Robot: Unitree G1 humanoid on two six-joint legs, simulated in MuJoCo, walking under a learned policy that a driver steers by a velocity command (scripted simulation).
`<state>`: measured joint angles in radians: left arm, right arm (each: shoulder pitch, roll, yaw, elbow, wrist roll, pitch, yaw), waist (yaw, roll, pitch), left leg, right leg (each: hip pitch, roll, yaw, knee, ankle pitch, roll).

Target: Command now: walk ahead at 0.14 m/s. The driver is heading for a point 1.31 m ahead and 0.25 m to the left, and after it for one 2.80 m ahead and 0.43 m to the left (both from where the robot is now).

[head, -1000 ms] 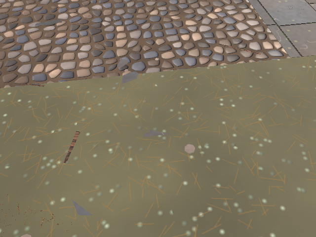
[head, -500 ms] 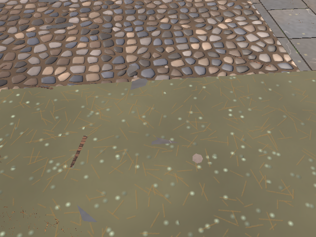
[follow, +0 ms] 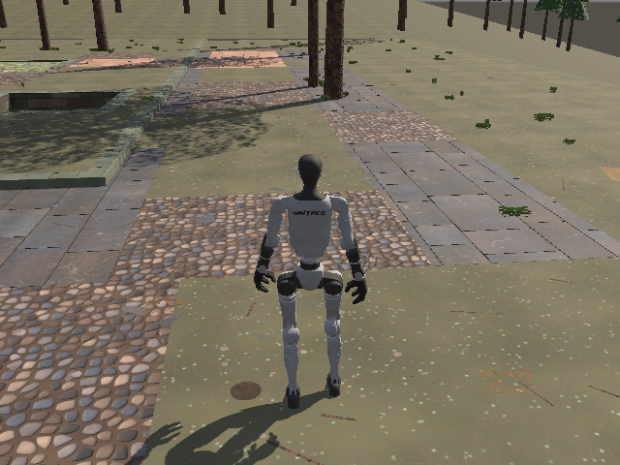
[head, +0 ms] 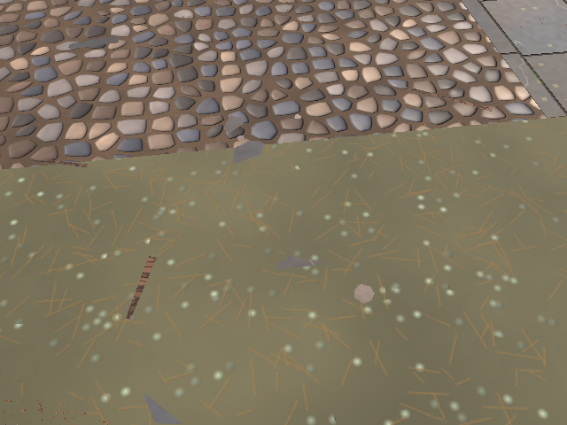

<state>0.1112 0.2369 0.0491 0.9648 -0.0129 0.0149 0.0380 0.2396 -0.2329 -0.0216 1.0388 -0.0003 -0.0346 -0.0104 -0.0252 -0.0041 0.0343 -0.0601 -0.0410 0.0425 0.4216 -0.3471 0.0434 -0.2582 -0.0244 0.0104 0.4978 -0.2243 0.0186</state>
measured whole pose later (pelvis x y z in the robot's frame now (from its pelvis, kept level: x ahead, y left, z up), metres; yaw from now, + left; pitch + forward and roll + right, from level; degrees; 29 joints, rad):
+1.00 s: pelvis +0.44 +0.01 +0.01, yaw +0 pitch +0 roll +1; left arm 0.10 0.27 0.07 0.92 -0.01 -0.08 0.01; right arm 0.34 -0.24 -0.05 1.01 0.00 -0.09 0.01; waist -0.06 -0.04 0.02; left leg -0.05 -0.08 0.06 0.20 -0.15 0.08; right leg -0.68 -0.15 0.05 0.80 -0.01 0.00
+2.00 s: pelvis +1.00 +0.04 +0.01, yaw +22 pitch +1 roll +0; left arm 0.10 0.29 0.07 0.82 0.00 -0.12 0.01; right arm 0.27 -0.26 -0.08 0.81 0.01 -0.06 0.02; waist -0.03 -0.02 0.05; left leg -0.23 -0.12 -0.03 0.37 -0.15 0.12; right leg -0.58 -0.10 0.07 1.05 -0.30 0.03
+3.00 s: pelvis +1.44 +0.27 +0.01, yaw +24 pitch +1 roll +2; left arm 0.19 0.32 0.08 0.76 -0.02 -0.03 -0.01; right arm 0.31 -0.27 -0.08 0.80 -0.01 -0.09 0.00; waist -0.05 -0.06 0.00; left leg -0.10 0.00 0.14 0.28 -0.21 0.02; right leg -0.68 -0.10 0.05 1.01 -0.18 0.02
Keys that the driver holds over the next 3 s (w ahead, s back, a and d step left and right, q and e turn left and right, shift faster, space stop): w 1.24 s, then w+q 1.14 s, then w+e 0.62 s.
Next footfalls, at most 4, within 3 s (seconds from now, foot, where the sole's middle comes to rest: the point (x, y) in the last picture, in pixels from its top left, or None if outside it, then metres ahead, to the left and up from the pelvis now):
0.66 left None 0.45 0.09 -0.77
1.22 right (345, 326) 0.76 -0.15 -0.77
1.80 left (249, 244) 1.03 0.11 -0.77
2.28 right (272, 164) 1.37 0.04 -0.77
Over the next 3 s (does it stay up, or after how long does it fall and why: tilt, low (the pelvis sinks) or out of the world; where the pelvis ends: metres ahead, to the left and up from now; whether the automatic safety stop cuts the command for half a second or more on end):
stays up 1.44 0.27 0.01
